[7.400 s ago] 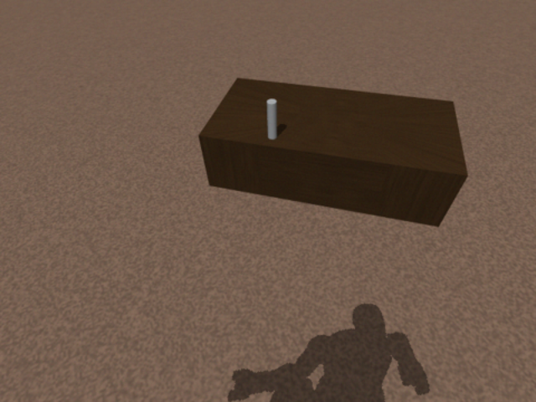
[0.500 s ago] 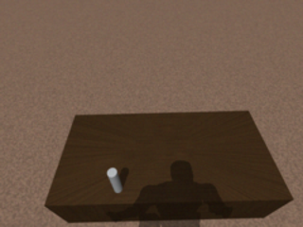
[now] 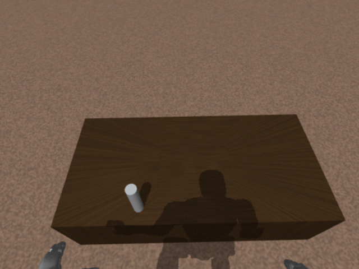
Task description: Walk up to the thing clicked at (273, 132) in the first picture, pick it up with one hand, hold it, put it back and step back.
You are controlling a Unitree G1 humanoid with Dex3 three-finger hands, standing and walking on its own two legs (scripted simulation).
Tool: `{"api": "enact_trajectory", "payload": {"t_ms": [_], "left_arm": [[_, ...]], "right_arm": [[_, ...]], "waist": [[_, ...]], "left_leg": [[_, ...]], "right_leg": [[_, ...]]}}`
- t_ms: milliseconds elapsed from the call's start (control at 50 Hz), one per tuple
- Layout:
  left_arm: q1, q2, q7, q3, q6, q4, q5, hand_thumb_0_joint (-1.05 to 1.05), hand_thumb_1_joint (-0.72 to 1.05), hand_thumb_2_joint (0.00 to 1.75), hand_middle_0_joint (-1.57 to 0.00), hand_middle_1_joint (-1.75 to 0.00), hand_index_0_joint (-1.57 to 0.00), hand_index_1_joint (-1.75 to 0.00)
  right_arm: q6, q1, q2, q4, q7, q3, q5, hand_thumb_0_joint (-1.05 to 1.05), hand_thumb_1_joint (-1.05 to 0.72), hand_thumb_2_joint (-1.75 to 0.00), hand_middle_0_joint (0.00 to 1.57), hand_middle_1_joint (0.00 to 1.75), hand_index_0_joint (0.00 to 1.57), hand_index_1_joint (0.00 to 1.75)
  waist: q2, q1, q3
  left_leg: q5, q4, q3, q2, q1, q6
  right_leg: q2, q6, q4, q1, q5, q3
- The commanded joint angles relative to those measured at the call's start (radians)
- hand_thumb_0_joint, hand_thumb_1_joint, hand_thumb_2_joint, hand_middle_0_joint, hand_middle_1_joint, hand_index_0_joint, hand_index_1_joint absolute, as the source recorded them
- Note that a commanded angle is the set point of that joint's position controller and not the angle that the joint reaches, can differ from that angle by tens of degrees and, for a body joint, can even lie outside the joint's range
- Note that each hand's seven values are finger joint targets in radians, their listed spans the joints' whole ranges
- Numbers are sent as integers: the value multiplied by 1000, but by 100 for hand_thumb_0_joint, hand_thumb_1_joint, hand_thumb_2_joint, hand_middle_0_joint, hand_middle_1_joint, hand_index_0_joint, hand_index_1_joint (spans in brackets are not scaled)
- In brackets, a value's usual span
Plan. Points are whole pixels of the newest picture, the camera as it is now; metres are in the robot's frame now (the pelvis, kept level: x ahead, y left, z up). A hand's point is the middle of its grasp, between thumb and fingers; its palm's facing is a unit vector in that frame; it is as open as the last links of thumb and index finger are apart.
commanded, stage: go down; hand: left
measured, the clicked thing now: (135, 199) +0.42 +0.17 -0.35
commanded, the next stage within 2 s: none
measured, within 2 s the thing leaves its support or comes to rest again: neither
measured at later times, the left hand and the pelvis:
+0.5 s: hand out of the picture +0.17 +0.27 -0.14, palm faces +0.02 -0.94 -0.33, open 17.1 cm; pelvis +0.02 +0.00 -0.02, yaw +1 degrees
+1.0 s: hand out of the picture +0.16 +0.27 -0.13, palm faces +0.03 -0.94 -0.33, open 17.3 cm; pelvis +0.02 +0.01 -0.05, yaw +1 degrees
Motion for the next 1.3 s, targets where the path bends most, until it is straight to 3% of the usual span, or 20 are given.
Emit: {"api": "enact_trajectory", "payload": {"t_ms": [0, 60, 120, 140, 160, 200, 220, 340, 420, 440, 500, 560, 620, 700, 920, 980, 1020, 1120, 1260, 1280], "left_arm": [[13, 197, 4, 32, 81, -177, -6, 0, -30, 13, -5, -10, -6, -9], [-17, 199, -2, 36, 114, -259, -16, 0, -43, 12, -6, -11, -6, -10], [44, 200, -15, 48, 137, -266, -17, 0, -50, 11, -7, -11, -6, -11], [-4, 226, -19, 55, 133, -356, -18, 0, -50, 12, -6, -11, -6, -12], [22, 229, -23, 63, 138, -347, -14, 0, -53, 11, -7, -12, -6, -12], [70, 203, -35, 50, 154, -335, -9, 0, -52, 12, -7, -12, -6, -12], [26, 229, -37, 61, 151, -419, -8, 0, -50, 12, -7, -13, -6, -13], [118, 233, -54, 76, 196, -474, -1, 0, -53, 11, -7, -12, -7, -12], [145, 237, -69, 83, 225, -542, -7, 0, -53, 12, -7, -13, -6, -13], [190, 206, -77, 65, 240, -479, -9, 0, -54, 10, -7, -12, -6, -12], [155, 260, -82, 96, 247, -605, -15, 0, -54, 10, -7, -12, -6, -12], [215, 237, -90, 89, 264, -610, -21, 0, -53, 12, -7, -12, -6, -12], [235, 254, -96, 100, 275, -673, -27, 0, -54, 11, -7, -10, -6, -11], [278, 249, -98, 110, 296, -728, -37, 0, -55, 11, -7, -10, -6, -11], [343, 251, -86, 116, 365, -868, -56, 0, -60, 9, -8, -9, -6, -10], [351, 250, -89, 111, 379, -898, -57, 0, -61, 11, -7, -10, -6, -11], [366, 248, -83, 115, 382, -925, -61, 0, -61, 10, -8, -9, -6, -10], [375, 250, -73, 118, 394, -957, -69, 0, -61, 10, -7, -9, -6, -10], [380, 254, -70, 119, 407, -999, -74, 0, -58, 12, -7, -9, -5, -10], [336, 265, -68, 118, 405, -992, -71, 0, -57, 13, -6, -9, -4, -11]], "right_arm": [[-56, -44, -178, -178, -24, -63, 10, 0, -91, -90, 20, 30, 20, 30], [-69, -41, -174, -199, -27, -58, 8, 0, -87, -89, 20, 30, 20, 30], [-81, -19, -169, -192, -36, -52, 6, 0, -86, -89, 20, 30, 20, 30], [-86, -34, -169, -208, -38, -54, 6, 0, -86, -89, 20, 30, 20, 30], [-89, -16, -167, -198, -43, -54, 4, 0, -86, -89, 20, 30, 20, 30], [-95, -16, -164, -196, -50, -49, 0, 0, -86, -89, 20, 30, 20, 30], [-101, -29, -171, -211, -55, -55, -1, 0, -85, -88, 20, 30, 20, 30], [-110, -28, -165, -215, -76, -50, -6, 0, -85, -88, 20, 30, 20, 30], [-114, -46, -163, -243, -87, -48, -9, 0, -85, -88, 20, 30, 20, 30], [-113, -32, -152, -224, -89, -38, -10, 0, -85, -88, 20, 30, 20, 30], [-122, -49, -163, -260, -96, -46, -11, 0, -86, -89, 20, 30, 20, 30], [-123, -46, -155, -271, -105, -46, -12, 0, -86, -89, 20, 30, 20, 30], [-130, -37, -150, -279, -109, -45, -13, 0, -87, -89, 20, 30, 20, 30], [-137, -33, -154, -296, -113, -49, -13, 0, -87, -89, 20, 30, 20, 30], [-162, -45, -142, -344, -135, -38, -7, 0, -88, -89, 20, 30, 20, 30], [-171, -31, -144, -344, -140, -42, -8, 0, -88, -89, 20, 30, 20, 30], [-179, -33, -141, -353, -143, -39, -9, 0, -88, -89, 20, 30, 20, 30], [-194, -38, -140, -361, -156, -33, -7, 0, -88, -89, 20, 30, 20, 30], [-213, -36, -137, -363, -167, -27, -6, 0, -87, -89, 20, 30, 20, 30], [-216, -39, -141, -360, -170, -28, -7, 0, -87, -89, 20, 30, 20, 30]], "waist": [[22, 24, -171], [25, 14, -154], [-4, 7, -169], [19, 11, -183], [29, 5, -208], [28, -1, -199], [51, 4, -217], [44, 0, -252], [71, 7, -249], [42, -3, -232], [72, 6, -261], [36, 4, -269], [60, 3, -314], [70, 6, -325], [74, 5, -285], [87, -7, -314], [93, 1, -305], [96, -3, -279], [119, -2, -280], [111, -17, -268]], "left_leg": [[98, -22, -3, -58, 136, 24], [46, -9, -7, -51, 121, 21], [63, 26, -11, -50, 106, 26], [78, 38, -10, -53, 101, 25], [88, 55, -9, -54, 108, 26], [97, 72, -11, -51, 101, 24], [117, 82, -13, -50, 105, 22], [198, 152, -24, -50, 86, 30], [174, 177, -28, -49, 55, 28], [161, 184, -32, -47, 36, 29], [172, 209, -40, -44, 22, 28], [180, 253, -36, -50, -8, 36], [202, 291, -40, -48, -10, 40], [215, 319, -56, -38, -28, 38], [42, 350, -63, -41, -138, 34], [70, 365, -73, -35, -120, 34], [55, 367, -76, -34, -133, 31], [-43, 359, -79, -35, -176, 26], [-76, 364, -81, -35, -183, 24], [-104, 361, -87, -32, -192, 25]], "right_leg": [[49, -41, -53, -43, 150, -25], [52, -42, -35, -83, 95, -27], [51, -36, -6, -91, 114, -26], [47, -34, 3, -91, 132, -22], [45, -31, 16, -94, 147, -18], [47, -30, 36, -111, 152, -19], [47, -30, 49, -115, 171, -20], [46, -18, 99, -133, 247, -20], [48, -19, 123, -167, 213, -21], [51, -19, 127, -179, 199, -24], [52, -20, 158, -196, 201, -26], [47, -9, 178, -215, 233, -19], [47, -6, 209, -234, 246, -19], [56, -9, 249, -269, 221, -31], [56, -16, 280, -345, 72, -37], [60, -16, 302, -368, 84, -42], [61, -18, 311, -376, 68, -45], [60, -23, 307, -397, -15, -45], [61, -26, 316, -415, -45, -43], [61, -25, 313, -433, -66, -43]]}}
